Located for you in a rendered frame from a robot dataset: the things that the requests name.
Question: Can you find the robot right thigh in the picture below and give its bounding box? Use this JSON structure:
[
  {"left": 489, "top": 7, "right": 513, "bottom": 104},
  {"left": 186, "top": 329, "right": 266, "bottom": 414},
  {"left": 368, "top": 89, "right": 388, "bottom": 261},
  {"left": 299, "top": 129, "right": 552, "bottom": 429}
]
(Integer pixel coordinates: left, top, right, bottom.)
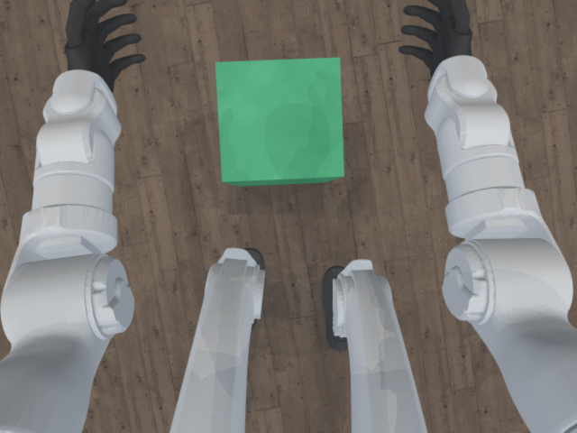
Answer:
[{"left": 333, "top": 270, "right": 427, "bottom": 433}]

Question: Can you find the robot left thigh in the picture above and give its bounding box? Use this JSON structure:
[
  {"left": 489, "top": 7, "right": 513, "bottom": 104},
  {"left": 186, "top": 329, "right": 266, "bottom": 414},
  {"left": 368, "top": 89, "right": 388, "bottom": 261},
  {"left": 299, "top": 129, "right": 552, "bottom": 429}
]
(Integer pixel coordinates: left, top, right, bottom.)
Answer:
[{"left": 169, "top": 258, "right": 265, "bottom": 433}]

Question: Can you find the robot right forearm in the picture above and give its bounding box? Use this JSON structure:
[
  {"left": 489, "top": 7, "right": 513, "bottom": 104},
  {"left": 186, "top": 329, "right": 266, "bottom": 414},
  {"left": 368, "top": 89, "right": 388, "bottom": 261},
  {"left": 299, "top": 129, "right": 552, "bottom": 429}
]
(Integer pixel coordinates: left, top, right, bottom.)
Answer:
[{"left": 425, "top": 55, "right": 573, "bottom": 311}]

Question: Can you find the left robot hand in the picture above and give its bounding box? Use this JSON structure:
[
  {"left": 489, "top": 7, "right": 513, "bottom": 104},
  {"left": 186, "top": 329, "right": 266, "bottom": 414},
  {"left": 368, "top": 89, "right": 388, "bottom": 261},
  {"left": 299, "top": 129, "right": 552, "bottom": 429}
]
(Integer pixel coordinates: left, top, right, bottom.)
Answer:
[{"left": 64, "top": 0, "right": 146, "bottom": 94}]

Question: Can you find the right robot hand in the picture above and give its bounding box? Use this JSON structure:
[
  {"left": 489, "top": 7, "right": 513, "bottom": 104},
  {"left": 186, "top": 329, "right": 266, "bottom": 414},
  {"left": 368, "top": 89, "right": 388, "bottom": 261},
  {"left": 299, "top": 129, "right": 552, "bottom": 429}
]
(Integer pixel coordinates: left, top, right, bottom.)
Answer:
[{"left": 398, "top": 0, "right": 472, "bottom": 79}]

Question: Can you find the robot left upper arm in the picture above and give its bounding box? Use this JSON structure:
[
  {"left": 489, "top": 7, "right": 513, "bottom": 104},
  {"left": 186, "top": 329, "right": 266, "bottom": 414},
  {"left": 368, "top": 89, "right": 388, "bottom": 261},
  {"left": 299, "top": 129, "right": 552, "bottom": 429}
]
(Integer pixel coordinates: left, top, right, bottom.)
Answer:
[{"left": 0, "top": 253, "right": 134, "bottom": 433}]

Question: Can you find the carton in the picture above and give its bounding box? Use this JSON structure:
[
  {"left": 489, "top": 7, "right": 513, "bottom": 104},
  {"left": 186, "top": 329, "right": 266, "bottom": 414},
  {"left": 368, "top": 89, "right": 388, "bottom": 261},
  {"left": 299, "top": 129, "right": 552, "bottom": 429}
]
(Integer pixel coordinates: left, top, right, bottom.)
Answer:
[{"left": 215, "top": 58, "right": 344, "bottom": 187}]

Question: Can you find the robot thigh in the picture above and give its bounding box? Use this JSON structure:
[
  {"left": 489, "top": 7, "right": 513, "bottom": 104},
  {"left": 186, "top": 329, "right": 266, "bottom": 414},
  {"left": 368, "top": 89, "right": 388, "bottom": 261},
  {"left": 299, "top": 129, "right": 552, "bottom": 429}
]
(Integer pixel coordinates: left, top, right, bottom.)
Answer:
[
  {"left": 333, "top": 270, "right": 427, "bottom": 433},
  {"left": 169, "top": 258, "right": 265, "bottom": 433}
]

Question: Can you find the robot right upper arm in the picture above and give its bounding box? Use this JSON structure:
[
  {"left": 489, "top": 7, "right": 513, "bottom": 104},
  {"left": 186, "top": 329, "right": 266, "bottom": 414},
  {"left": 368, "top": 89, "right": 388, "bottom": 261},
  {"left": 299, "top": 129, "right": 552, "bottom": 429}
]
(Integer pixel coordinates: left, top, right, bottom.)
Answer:
[{"left": 442, "top": 238, "right": 577, "bottom": 433}]

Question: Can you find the robot left forearm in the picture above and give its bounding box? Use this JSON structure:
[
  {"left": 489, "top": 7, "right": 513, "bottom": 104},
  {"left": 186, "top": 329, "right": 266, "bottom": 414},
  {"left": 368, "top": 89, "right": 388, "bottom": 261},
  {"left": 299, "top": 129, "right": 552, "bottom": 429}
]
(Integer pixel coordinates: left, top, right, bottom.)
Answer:
[{"left": 0, "top": 69, "right": 122, "bottom": 343}]

